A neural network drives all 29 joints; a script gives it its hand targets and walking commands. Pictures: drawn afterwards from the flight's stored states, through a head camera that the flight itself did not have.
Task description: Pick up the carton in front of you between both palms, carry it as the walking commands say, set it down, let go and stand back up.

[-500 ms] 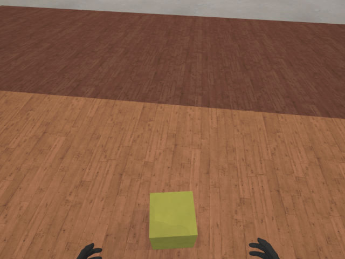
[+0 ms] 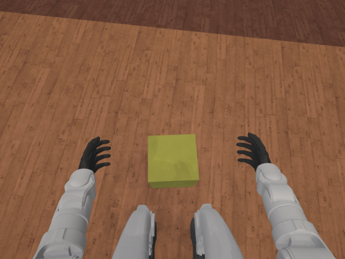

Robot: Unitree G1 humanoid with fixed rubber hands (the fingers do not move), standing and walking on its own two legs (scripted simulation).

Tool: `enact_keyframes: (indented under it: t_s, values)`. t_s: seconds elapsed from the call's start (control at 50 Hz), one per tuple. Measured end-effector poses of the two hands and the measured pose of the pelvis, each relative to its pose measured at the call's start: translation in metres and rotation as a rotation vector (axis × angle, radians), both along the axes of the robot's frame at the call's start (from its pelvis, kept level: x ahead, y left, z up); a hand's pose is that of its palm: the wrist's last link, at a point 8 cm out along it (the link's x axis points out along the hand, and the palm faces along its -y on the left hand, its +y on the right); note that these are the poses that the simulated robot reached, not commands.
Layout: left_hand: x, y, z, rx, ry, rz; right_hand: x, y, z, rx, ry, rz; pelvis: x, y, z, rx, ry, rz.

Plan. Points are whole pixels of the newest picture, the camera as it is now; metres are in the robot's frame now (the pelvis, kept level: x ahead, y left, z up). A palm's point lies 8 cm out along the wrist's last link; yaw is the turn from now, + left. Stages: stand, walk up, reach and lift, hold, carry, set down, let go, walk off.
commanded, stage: reach and lift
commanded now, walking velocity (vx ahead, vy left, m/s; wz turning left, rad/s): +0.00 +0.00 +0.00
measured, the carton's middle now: (172, 163) +0.42 +0.00 -0.57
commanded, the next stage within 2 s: none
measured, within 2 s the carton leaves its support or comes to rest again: neither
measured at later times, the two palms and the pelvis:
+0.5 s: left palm (110, 132) +0.44 +0.20 -0.18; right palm (235, 127) +0.45 -0.19 -0.18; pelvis -0.04 +0.00 -0.06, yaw +0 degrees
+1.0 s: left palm (125, 156) +0.42 +0.20 -0.42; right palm (218, 153) +0.43 -0.19 -0.42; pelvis -0.07 +0.00 -0.26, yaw +0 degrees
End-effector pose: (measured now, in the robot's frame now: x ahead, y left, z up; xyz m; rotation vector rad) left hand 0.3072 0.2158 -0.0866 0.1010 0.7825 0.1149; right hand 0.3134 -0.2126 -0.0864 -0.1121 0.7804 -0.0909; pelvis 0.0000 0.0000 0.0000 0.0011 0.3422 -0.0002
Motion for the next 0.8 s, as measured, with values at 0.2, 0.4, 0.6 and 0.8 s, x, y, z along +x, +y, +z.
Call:
enact_keyframes:
  t_s: [0.2, 0.4, 0.6, 0.8]
  values:
    - [0.08, -0.01, -0.032, -0.028, -0.098, 0.037, 0.083, 0.011, -0.032, 0.03, -0.093, -0.025, -0.035, -0.001, -0.036, 0.0, 0.212, -0.002]
    - [0.126, -0.018, -0.062, -0.03, -0.145, 0.043, 0.13, 0.019, -0.063, 0.038, -0.138, -0.027, -0.046, -0.001, -0.053, -0.002, 0.379, -0.001]
    - [0.126, -0.019, -0.138, -0.035, -0.095, 0.054, 0.13, 0.022, -0.139, 0.036, -0.087, -0.03, -0.035, 0.0, -0.095, -0.001, 0.514, -0.001]
    - [0.112, -0.019, -0.263, -0.025, -0.078, 0.059, 0.115, 0.02, -0.264, 0.023, -0.074, -0.037, -0.046, 0.001, -0.188, 0.004, 0.548, -0.002]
